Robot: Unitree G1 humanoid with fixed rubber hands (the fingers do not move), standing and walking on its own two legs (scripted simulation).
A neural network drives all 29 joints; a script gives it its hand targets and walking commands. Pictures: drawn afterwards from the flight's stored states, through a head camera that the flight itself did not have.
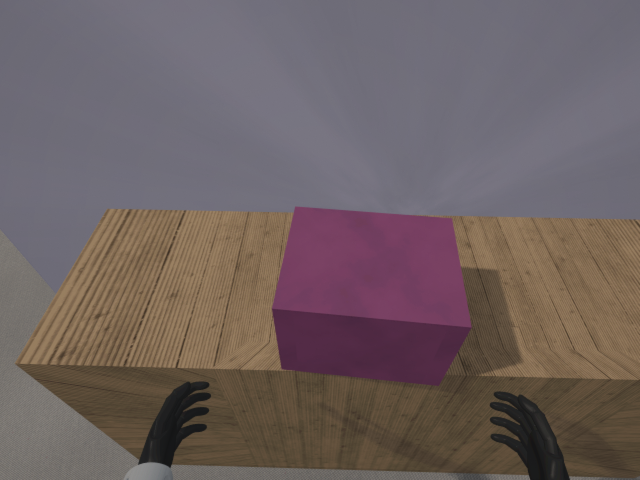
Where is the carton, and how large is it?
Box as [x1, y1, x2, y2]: [272, 206, 471, 385]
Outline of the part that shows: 295,206 272,306 281,367 283,369 438,385 471,327 451,218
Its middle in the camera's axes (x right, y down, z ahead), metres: +0.07 +0.09 +0.63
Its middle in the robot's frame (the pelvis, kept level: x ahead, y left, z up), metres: +0.40 -0.03 -0.04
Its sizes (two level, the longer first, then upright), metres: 0.255 0.200 0.181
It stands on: a pedestal, 0.65 m high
